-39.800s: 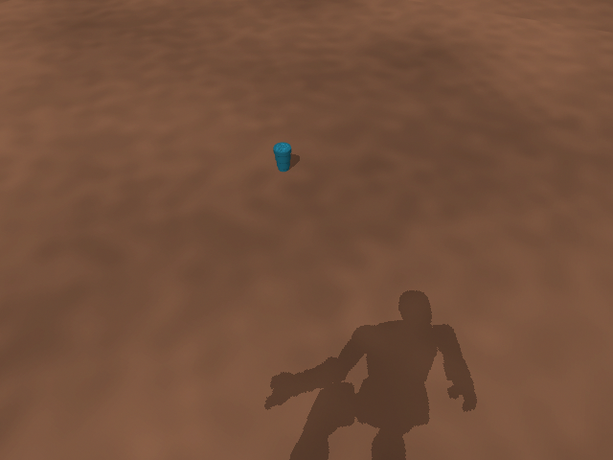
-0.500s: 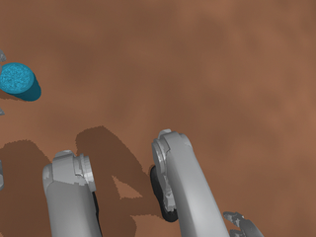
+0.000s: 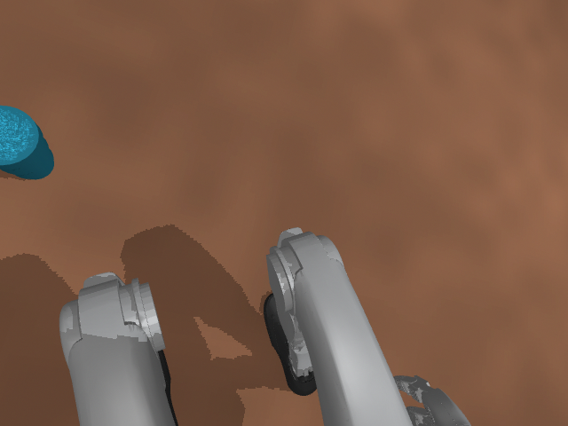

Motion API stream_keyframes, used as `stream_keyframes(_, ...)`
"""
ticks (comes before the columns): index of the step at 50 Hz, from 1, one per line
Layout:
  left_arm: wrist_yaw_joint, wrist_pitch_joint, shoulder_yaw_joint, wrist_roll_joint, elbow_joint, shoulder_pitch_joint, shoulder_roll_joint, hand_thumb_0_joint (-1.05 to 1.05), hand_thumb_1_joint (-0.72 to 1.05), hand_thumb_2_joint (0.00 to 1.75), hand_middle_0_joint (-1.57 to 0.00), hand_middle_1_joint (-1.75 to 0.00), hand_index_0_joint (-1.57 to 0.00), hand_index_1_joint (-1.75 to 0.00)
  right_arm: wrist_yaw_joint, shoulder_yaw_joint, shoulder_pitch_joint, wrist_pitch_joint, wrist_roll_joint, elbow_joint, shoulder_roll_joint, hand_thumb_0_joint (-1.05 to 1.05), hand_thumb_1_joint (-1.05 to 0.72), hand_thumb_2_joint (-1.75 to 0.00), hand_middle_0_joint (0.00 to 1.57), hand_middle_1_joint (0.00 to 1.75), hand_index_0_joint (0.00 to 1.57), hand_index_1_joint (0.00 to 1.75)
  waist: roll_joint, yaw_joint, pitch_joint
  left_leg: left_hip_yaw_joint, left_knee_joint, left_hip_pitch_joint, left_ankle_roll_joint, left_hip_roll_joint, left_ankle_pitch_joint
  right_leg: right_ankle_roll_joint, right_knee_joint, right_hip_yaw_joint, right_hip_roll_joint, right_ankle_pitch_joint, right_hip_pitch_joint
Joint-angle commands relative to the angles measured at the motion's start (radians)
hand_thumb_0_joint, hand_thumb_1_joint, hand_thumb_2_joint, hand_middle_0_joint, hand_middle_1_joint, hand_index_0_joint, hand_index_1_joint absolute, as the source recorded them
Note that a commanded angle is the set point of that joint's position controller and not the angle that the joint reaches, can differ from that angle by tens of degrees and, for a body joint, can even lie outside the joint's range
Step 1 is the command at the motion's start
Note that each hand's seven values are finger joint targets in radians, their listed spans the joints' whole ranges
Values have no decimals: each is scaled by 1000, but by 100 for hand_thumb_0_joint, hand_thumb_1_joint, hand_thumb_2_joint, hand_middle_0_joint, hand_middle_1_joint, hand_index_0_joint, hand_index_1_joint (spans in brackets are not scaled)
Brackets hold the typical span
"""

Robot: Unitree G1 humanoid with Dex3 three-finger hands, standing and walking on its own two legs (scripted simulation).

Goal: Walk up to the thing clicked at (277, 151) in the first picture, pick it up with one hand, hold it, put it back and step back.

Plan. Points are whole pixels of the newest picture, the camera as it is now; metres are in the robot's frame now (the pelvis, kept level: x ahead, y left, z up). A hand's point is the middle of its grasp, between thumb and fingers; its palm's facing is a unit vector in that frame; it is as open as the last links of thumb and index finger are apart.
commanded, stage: rise first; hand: left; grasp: from above
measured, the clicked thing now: (20, 150) +0.54 +0.29 -0.27
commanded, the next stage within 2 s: approach in 0.82 s
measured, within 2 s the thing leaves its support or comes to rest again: neither
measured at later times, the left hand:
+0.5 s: hand out of the picture +0.50 +0.33 -0.16, palm faces -0.43 -0.08 -0.90, open 14.2 cm
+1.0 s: hand out of the picture +0.50 +0.33 -0.15, palm faces -0.44 -0.07 -0.90, open 14.1 cm
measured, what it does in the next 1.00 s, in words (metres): stands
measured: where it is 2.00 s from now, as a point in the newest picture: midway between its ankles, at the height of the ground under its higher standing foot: (230, 384)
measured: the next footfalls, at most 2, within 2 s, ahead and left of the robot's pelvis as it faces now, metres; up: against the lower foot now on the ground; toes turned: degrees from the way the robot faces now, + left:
none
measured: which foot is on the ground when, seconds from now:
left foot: down 0.00-1.00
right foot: down 0.00-1.00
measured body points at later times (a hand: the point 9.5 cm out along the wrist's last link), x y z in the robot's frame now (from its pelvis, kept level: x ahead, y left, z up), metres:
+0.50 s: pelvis +0.00 +0.00 -0.01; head +0.26 +0.09 +0.35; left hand +0.52 +0.33 -0.11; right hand +0.03 -0.26 -0.09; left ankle +0.07 +0.13 -0.30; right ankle +0.10 -0.14 -0.30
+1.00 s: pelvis +0.00 +0.00 -0.01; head +0.24 +0.09 +0.36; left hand +0.52 +0.33 -0.10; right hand +0.03 -0.26 -0.09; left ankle +0.07 +0.13 -0.30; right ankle +0.10 -0.14 -0.30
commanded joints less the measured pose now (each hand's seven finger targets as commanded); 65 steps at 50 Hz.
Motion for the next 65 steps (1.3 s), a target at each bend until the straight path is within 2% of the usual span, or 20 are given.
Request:
stream_keyframes(1,34,0,32,-2,-150,-347,279,0,-57,101,-7,-104,-7,-104,-17,-74,219,5,1,-4,-267,0,-91,-90,20,30,20,30,375,-10,-689,112,-241,535,47,13,171,-96,-218,-125,17,242,323)
stream_keyframes(6,29,-3,19,-8,-115,-346,266,0,-56,100,-6,-105,-7,-105,-17,-62,214,5,-4,-6,-270,0,-91,-90,20,30,20,30,362,-28,-636,108,-237,507,49,13,147,-94,-219,-129,16,224,297)
stream_keyframes(9,28,-6,33,-2,-133,-351,306,0,-56,100,-7,-105,-7,-104,-18,-57,217,5,-6,-8,-275,0,-91,-90,20,30,20,30,365,-19,-650,110,-230,503,49,12,148,-93,-215,-128,17,223,312)
stream_keyframes(16,22,-8,30,-1,-162,-365,303,0,-57,101,-6,-104,-6,-104,-17,-55,214,14,-6,-12,-282,0,-91,-90,20,30,20,30,433,-25,-683,88,-237,578,35,17,202,-99,-182,-141,13,260,268)
stream_keyframes(24,12,-4,48,-12,-164,-341,329,0,-55,99,-7,-105,-8,-104,-13,-50,227,16,-9,-17,-284,0,-91,-90,20,30,20,30,399,-26,-678,104,-213,544,48,15,224,-89,-200,-132,16,284,319)
stream_keyframes(29,-6,-6,27,-11,-199,-357,305,0,-57,101,-7,-103,-7,-103,-10,-51,226,23,-8,-21,-283,0,-91,-90,20,30,20,30,445,-27,-682,92,-239,573,37,17,208,-97,-195,-142,18,263,293)
stream_keyframes(34,-9,-5,15,-12,-156,-343,295,0,-56,102,-8,-103,-7,-104,-10,-45,226,24,-10,-22,-282,0,-91,-90,20,30,20,30,377,-41,-649,98,-215,524,48,17,198,-89,-208,-137,22,266,316)
stream_keyframes(36,-5,-8,26,-16,-177,-362,311,0,-56,101,-8,-103,-7,-103,-12,-44,222,24,-6,-25,-284,0,-91,-90,20,30,20,30,397,-27,-666,95,-229,528,43,15,192,-94,-199,-140,21,257,304)
stream_keyframes(37,-6,-4,19,-6,-144,-330,301,0,-57,102,-7,-103,-7,-104,-11,-41,217,23,-9,-26,-281,0,-91,-90,20,30,20,30,404,-33,-640,95,-229,534,42,17,192,-93,-200,-141,20,256,296)
stream_keyframes(41,-1,-8,31,3,-176,-370,332,0,-57,102,-8,-103,-7,-103,-12,-36,213,25,-7,-35,-284,0,-91,-90,20,30,20,30,433,-33,-651,91,-239,540,39,16,178,-97,-193,-143,19,243,284)
stream_keyframes(42,1,-7,37,3,-178,-362,336,0,-58,102,-7,-103,-6,-103,-14,-36,210,26,-6,-37,-287,0,-91,-90,20,30,20,30,427,-23,-671,92,-237,548,40,14,185,-96,-194,-143,19,249,286)
stream_keyframes(45,0,-1,19,-2,-145,-336,300,0,-57,101,-7,-104,-6,-104,-13,-37,207,24,-4,-40,-281,0,-91,-90,20,30,20,30,404,-31,-638,96,-239,522,44,12,156,-96,-203,-140,20,229,281)
stream_keyframes(46,0,0,22,-1,-139,-327,308,0,-61,108,-9,-100,-5,-103,-13,-34,211,22,-6,-36,-281,0,-92,-90,20,30,20,30,400,-31,-626,100,-239,509,45,12,153,-95,-208,-139,20,226,289)
stream_keyframes(48,-8,5,8,-9,-145,-330,281,0,-53,98,-7,-110,-9,-108,-14,-39,208,20,-5,-39,-283,0,-91,-90,20,30,20,30,397,-35,-623,94,-245,509,44,14,139,-96,-208,-142,20,217,275)
stream_keyframes(52,-12,-2,-34,-27,-192,-405,218,0,-54,99,-7,-110,-9,-109,-15,-44,227,13,-3,-26,-279,0,-91,-90,20,30,20,30,392,-63,-641,92,-239,512,46,15,128,-95,-216,-143,23,216,273)
stream_keyframes(55,-5,-9,-71,-34,-209,-472,170,0,-54,99,-7,-111,-9,-109,-21,-47,240,6,-1,-13,-286,0,-91,-90,20,30,20,30,420,-94,-637,76,-244,552,36,19,138,-98,-203,-152,19,233,237)
stream_keyframes(57,12,-2,-94,-21,-192,-487,135,0,-54,99,-7,-111,-8,-109,-24,-47,247,1,-4,-6,-283,0,-91,-90,20,30,20,30,432,-103,-635,76,-247,571,33,19,147,-99,-205,-156,20,247,235)
stream_keyframes(59,38,10,-95,-14,-183,-529,141,0,-52,99,-7,-112,-9,-110,-28,-44,243,-1,-4,-3,-285,0,-91,-90,20,30,20,30,450,-102,-646,77,-248,574,30,19,144,-102,-197,-157,19,246,214)
stream_keyframes(63,80,67,-47,25,-137,-557,216,0,-52,99,-7,-112,-9,-110,-26,-35,253,4,-6,-16,-282,0,-91,-90,20,30,20,30,517,-75,-714,93,-252,608,27,15,212,-109,-183,-149,20,293,234)
stream_keyframes(65,90,107,-35,27,-95,-524,217,0,-50,99,-8,-113,-10,-111,-23,-28,249,9,-2,-31,-277,0,-91,-90,20,30,20,30,509,-71,-709,103,-250,596,31,13,243,-108,-187,-142,18,314,250)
